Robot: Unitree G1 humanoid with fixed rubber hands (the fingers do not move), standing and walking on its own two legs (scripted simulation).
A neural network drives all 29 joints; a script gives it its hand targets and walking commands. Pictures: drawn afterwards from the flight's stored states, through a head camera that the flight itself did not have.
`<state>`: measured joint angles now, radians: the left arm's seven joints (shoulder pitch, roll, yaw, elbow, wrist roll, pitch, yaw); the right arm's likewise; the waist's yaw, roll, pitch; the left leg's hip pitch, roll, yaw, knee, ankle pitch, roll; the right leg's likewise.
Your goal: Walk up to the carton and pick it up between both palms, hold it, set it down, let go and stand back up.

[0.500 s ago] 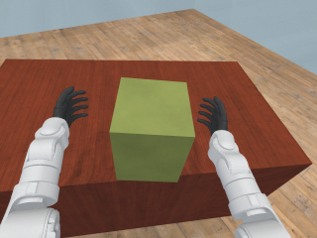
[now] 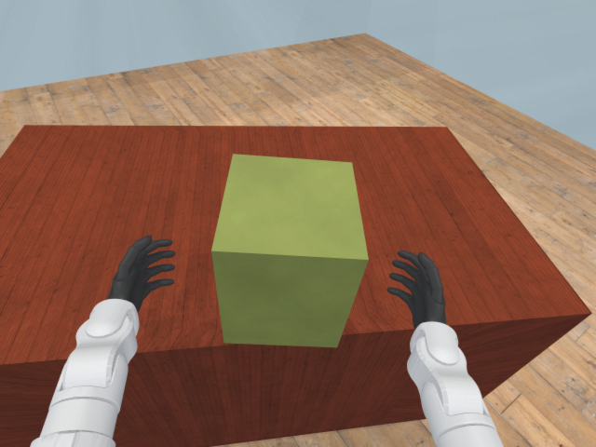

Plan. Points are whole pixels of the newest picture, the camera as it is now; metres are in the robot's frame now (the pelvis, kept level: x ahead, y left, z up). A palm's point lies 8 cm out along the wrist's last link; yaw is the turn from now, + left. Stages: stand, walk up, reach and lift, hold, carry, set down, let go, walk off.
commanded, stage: set down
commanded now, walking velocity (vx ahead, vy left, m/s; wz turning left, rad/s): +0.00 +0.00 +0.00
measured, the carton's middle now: (286, 254) +0.43 +0.05 +0.00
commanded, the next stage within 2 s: let go in 1.62 s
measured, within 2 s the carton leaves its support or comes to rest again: neither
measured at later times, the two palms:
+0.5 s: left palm (117, 354) +0.23 +0.26 -0.01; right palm (417, 372) +0.25 -0.15 -0.01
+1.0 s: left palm (123, 375) +0.21 +0.25 -0.03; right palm (432, 400) +0.22 -0.18 -0.04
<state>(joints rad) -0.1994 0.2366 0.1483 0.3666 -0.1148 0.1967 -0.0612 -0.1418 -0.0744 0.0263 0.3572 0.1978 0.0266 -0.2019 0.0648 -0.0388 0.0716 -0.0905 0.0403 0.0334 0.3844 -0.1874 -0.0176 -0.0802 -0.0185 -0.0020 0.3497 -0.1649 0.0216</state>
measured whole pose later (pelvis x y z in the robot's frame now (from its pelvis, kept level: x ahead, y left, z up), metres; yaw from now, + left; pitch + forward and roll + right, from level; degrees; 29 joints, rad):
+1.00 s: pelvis +0.03 +0.00 +0.00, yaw -1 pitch -6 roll +0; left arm 0.17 0.25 0.03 0.46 -0.11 -0.05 -0.07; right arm 0.19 -0.08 0.04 0.56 0.08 -0.26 -0.10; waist 0.06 -0.01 0.05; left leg -0.03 0.04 0.05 0.36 -0.23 -0.02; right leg -0.03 -0.02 0.01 0.33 -0.20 0.02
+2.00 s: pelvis +0.04 -0.01 +0.00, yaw -1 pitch -5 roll +0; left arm 0.18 0.19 0.02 0.50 0.01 0.14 0.00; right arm 0.16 -0.18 -0.03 0.74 0.00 -0.22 0.01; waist 0.03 0.00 0.08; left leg -0.04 0.05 0.04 0.36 -0.23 -0.03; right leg -0.05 -0.01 0.01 0.34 -0.21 0.01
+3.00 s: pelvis -0.02 +0.00 -0.01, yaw +1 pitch -3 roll +0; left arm 0.39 0.29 -0.01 0.65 0.02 -0.02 0.00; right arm 0.35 -0.28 -0.02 0.71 -0.03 -0.02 0.03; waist 0.00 0.00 0.02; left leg -0.29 0.02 0.01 0.56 -0.23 -0.01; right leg -0.28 -0.04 -0.02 0.55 -0.23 0.02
